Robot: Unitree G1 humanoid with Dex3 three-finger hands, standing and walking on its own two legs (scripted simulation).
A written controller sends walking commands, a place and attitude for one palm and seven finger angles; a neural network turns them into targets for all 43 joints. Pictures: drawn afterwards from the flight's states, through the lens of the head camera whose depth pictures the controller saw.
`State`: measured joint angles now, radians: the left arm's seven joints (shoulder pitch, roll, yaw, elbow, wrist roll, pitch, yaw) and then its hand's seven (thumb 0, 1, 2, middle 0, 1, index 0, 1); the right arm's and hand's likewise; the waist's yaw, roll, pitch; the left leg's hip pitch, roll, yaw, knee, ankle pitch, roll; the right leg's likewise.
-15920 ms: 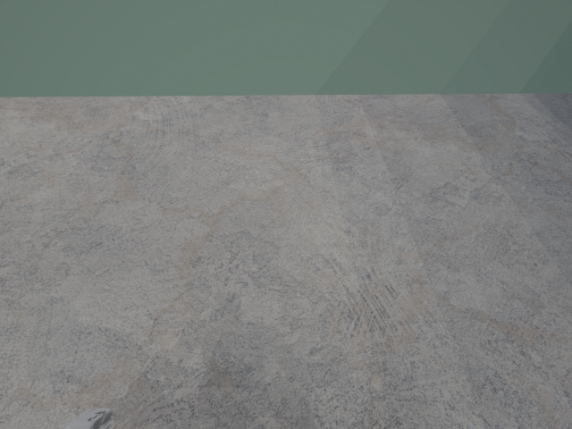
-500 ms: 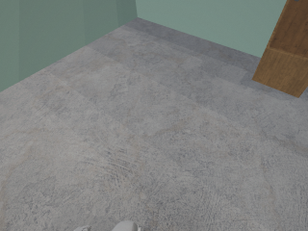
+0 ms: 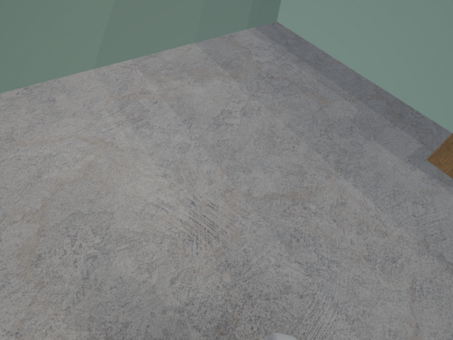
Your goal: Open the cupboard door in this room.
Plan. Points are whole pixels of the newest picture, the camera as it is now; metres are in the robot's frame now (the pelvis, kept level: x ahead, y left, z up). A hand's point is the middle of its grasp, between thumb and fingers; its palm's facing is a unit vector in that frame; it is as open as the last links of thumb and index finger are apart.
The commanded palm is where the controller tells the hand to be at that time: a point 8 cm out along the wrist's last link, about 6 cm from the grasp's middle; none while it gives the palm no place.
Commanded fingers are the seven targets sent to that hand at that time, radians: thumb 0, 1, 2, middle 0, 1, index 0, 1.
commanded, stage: turn or walk to find it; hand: left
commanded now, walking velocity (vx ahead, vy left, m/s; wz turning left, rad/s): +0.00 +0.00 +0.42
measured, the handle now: out of the picture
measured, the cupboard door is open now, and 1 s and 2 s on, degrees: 0 0 0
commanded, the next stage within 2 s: stand and wait in 1.40 s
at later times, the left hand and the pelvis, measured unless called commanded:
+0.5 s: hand out of the picture +0.00 +0.15 -0.16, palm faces +0.25 -0.93 -0.26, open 7.4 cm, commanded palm none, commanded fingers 0.00 0.90 0.90 -0.20 -0.30 -0.20 -0.30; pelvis -0.02 -0.05 +0.00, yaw +14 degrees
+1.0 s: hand out of the picture -0.06 +0.21 -0.17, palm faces +0.45 -0.85 -0.26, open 7.4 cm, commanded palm none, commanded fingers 0.00 0.90 0.90 -0.20 -0.30 -0.20 -0.30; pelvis -0.04 -0.02 +0.00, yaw +26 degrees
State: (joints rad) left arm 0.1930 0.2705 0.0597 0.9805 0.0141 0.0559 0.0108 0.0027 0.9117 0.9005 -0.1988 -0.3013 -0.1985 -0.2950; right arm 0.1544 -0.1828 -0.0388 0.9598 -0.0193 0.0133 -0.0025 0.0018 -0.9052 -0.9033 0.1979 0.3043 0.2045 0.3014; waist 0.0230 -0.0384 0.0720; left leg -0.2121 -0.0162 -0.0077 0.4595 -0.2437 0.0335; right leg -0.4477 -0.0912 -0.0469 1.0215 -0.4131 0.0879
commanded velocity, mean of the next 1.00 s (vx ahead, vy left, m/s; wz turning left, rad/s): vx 0.00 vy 0.00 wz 0.42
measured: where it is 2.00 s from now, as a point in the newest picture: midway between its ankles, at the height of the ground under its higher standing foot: outside the picture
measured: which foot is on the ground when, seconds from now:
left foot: down 0.00-0.20, up 0.22-0.64, down 0.66-1.00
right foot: up 0.00-0.18, down 0.20-0.66, up 0.68-1.00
